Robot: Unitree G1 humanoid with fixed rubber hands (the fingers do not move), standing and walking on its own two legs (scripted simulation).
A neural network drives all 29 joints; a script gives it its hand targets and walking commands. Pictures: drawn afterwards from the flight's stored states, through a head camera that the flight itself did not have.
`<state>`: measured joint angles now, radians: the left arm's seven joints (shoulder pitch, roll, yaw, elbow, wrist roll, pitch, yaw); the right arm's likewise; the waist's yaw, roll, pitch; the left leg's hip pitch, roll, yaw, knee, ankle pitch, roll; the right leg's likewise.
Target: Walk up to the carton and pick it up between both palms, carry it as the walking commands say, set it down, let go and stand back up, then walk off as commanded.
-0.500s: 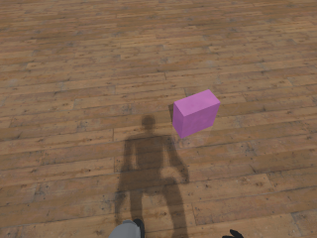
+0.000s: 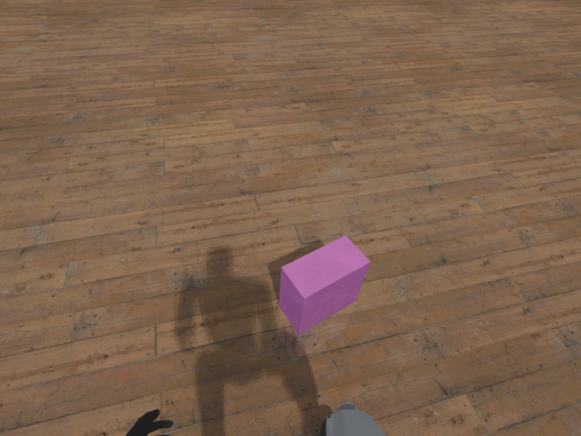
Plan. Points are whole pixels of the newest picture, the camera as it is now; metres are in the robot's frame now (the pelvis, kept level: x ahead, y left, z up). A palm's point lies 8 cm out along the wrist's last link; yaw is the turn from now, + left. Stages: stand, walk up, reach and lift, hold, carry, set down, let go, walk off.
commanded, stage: walk up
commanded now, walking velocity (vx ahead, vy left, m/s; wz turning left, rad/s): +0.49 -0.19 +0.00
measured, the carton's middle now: (321, 285) +0.74 -0.24 -0.65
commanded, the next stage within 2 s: none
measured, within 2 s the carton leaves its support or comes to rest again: neither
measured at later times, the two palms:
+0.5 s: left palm out of the picture +0.16 +0.16 -0.10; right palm (440, 332) +0.32 -0.33 -0.15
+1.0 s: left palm (135, 342) +0.36 +0.24 -0.16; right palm (384, 313) +0.36 -0.23 -0.13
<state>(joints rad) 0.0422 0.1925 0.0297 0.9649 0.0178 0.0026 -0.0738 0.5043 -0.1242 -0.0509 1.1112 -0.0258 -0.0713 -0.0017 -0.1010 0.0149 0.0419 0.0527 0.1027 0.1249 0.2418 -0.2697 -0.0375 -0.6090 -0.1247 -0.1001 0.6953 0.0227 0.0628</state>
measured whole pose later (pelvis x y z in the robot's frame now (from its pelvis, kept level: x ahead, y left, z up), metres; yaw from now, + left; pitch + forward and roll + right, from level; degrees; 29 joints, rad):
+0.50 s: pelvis +0.22 -0.08 +0.01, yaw -2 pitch -2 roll +5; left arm 0.42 0.15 0.04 1.12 0.02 -0.07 0.01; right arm 0.14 -0.27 -0.07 1.00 -0.05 0.03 0.02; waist 0.07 0.06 0.01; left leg -0.59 0.08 0.07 1.02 -0.10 -0.05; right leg -0.09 -0.09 -0.12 0.34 -0.22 -0.03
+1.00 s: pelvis +0.36 +0.00 +0.00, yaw -1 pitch -1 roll -3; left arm 0.28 0.22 0.06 1.11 0.02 0.00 0.01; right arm 0.30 -0.13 -0.04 1.07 -0.02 -0.06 -0.03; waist -0.01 -0.03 0.05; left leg -0.23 0.11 0.15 0.46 -0.21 0.02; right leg -0.44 -0.07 -0.06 1.06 -0.32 0.04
